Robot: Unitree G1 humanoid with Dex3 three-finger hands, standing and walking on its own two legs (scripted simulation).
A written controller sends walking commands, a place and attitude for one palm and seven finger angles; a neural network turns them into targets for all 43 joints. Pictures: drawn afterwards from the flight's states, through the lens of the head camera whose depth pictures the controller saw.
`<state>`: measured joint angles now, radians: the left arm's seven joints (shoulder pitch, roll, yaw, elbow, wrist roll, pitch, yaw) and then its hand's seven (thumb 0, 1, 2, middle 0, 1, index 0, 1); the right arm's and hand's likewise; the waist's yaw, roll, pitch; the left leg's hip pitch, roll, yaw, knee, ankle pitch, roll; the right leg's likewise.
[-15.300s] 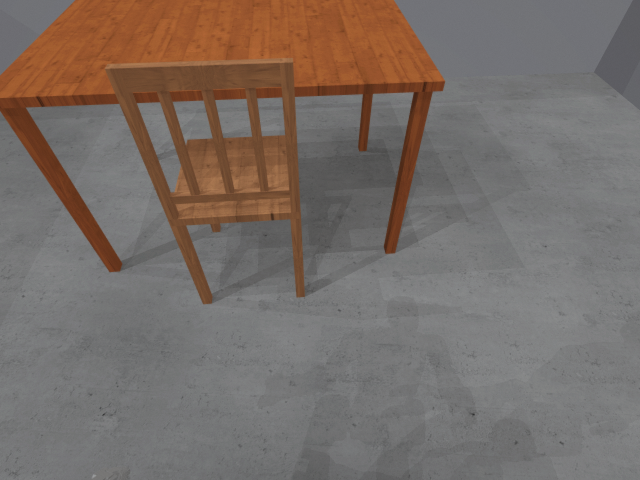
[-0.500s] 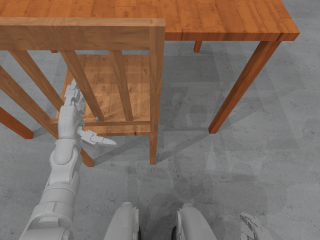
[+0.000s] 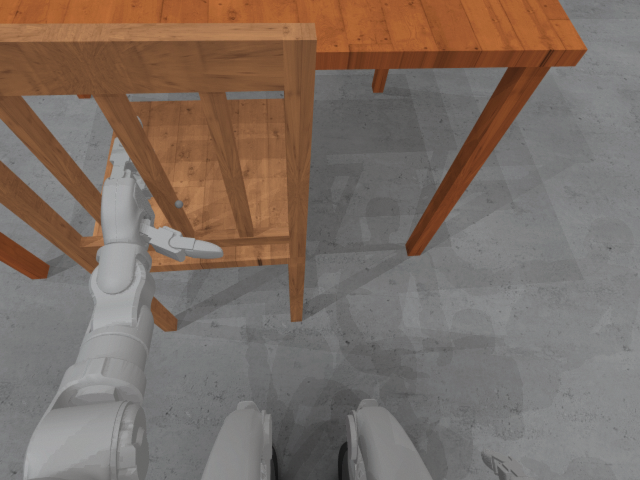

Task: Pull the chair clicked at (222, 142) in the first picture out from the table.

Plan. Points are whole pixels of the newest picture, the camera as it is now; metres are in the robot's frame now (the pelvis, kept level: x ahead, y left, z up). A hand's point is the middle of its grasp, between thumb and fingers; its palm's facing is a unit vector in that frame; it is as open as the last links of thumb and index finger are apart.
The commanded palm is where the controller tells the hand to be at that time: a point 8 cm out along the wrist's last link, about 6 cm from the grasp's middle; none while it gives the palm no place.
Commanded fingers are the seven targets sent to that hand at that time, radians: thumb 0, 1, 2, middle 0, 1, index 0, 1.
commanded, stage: push the fingers through the gap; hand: left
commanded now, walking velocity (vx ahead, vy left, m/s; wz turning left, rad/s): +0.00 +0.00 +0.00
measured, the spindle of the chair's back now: (157, 181) +0.48 +0.19 +0.03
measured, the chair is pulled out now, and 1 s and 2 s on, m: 0.00 0.00 0.03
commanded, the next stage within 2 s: hook a spindle and tug to test in 0.32 s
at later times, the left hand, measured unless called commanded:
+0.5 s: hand (175, 204) +0.45 +0.17 +0.02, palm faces +0.07 -1.00 -0.02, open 16.9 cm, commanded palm +0.42 +0.21 +0.03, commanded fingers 0.00 -0.50 0.30 -0.15 -0.35 -0.15 -0.35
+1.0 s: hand (177, 205) +0.44 +0.16 +0.03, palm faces +0.09 -1.00 -0.02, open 11.6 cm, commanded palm +0.42 +0.20 +0.03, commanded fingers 0.00 0.34 0.66 -0.50 -1.45 -0.50 -1.45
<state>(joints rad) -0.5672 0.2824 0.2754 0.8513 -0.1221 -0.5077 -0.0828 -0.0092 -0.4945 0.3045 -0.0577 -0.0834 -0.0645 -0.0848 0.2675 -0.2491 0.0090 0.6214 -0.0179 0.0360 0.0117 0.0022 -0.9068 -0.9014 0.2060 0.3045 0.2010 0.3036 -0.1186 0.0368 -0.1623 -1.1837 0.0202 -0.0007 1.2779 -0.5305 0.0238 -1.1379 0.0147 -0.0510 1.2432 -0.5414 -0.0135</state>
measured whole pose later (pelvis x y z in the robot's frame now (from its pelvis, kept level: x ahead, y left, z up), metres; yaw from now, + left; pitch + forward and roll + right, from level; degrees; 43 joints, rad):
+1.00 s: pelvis +0.00 +0.00 +0.00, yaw +0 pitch +25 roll -3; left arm -0.54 0.27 0.25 0.83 -0.13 -0.50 -0.04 -0.01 -0.15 0.45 -0.39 -1.19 -0.37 -1.19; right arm 0.27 -0.24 0.00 0.62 -0.02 0.06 0.03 0.00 -0.91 -0.90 0.21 0.30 0.20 0.30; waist -0.11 0.04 -0.16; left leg -1.17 0.02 0.00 1.27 -0.53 0.03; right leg -1.12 0.01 -0.05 1.22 -0.54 -0.01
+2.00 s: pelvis +0.03 +0.01 +0.01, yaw +0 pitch +25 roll -2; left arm -0.29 0.20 0.16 0.55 -0.15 -0.48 -0.04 0.01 0.73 0.78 -0.42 -1.44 -0.42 -1.45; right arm 0.23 -0.23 -0.01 0.58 -0.01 0.05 0.04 0.00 -0.91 -0.90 0.21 0.30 0.20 0.30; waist -0.08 0.03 -0.17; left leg -1.11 0.01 0.01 1.24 -0.56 0.03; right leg -1.06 0.01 -0.04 1.19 -0.57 0.00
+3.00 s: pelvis -0.04 +0.00 +0.11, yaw -1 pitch +4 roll -1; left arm -0.39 0.13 -0.01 1.01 -0.09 -0.26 0.11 0.03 0.72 0.77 -0.27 -1.10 -0.50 -1.45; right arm 0.23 -0.25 0.00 0.70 0.06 0.05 -0.12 0.00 -0.91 -0.90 0.21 0.30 0.20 0.30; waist -0.05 0.04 0.07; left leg -0.46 0.02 0.05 0.56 -0.17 0.02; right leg -0.43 0.02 -0.03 0.52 -0.16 -0.01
